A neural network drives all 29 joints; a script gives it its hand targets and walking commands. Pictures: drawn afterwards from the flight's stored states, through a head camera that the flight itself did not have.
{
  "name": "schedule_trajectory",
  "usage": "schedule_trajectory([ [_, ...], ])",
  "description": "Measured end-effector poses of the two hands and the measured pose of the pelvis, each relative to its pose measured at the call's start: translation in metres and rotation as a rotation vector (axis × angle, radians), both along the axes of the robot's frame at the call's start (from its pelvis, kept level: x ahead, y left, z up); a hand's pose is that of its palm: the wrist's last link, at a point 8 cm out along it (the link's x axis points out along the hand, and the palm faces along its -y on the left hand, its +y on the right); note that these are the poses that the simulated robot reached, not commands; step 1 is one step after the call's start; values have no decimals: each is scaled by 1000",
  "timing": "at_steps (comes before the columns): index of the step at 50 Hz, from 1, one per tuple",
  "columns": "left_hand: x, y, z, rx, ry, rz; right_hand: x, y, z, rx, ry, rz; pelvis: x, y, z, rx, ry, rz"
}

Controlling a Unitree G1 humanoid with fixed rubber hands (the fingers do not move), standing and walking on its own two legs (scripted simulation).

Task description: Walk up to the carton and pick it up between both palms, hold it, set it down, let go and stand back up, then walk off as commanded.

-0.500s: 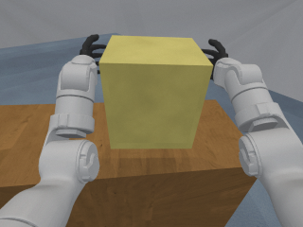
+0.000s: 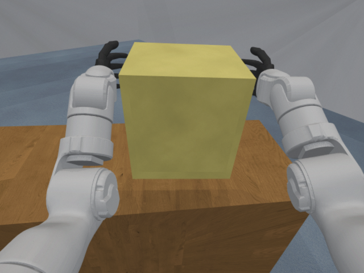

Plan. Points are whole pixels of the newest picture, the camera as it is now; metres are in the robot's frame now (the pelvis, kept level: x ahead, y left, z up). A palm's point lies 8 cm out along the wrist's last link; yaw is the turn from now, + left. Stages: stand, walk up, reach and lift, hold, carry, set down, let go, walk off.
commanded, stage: hold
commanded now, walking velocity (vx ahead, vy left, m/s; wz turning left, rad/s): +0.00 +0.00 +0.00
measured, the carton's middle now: (182, 110) +0.42 +0.00 +0.22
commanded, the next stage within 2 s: set down in 0.60 s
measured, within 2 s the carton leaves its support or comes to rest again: neither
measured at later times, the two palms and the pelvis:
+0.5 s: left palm (104, 76) +0.39 +0.16 +0.31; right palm (263, 81) +0.39 -0.16 +0.31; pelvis +0.00 +0.00 +0.00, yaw +0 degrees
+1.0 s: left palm (103, 57) +0.41 +0.17 +0.34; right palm (260, 74) +0.40 -0.15 +0.32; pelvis +0.00 +0.00 +0.00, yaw +0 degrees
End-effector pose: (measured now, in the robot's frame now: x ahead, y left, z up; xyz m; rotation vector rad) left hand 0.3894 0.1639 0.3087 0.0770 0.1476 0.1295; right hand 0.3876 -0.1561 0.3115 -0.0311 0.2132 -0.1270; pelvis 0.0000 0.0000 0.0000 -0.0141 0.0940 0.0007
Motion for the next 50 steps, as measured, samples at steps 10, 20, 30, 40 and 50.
schedule_trajectory([
  [10, 0, 0, 1, 0, -2, 0, 0, 0, 0, 0, 0, 0, 0, 0, 0, 0, 0, 0],
  [20, 0, 0, 1, 0, -2, 0, 0, 0, 0, 0, 2, 1, 0, 0, 0, 0, 0, 0],
  [30, 0, 0, 1, 0, -3, 1, 0, 0, 1, 0, 3, 1, 0, 0, 0, 0, 0, 0],
  [40, -2, 0, 23, -3, -56, -1, -2, 0, 18, 67, -47, -2, 0, 0, 0, 0, 0, 0],
  [50, 22, 2, 31, -25, -93, -19, 16, 2, 9, 155, -86, -27, 0, -1, 0, 0, -14, 0],
])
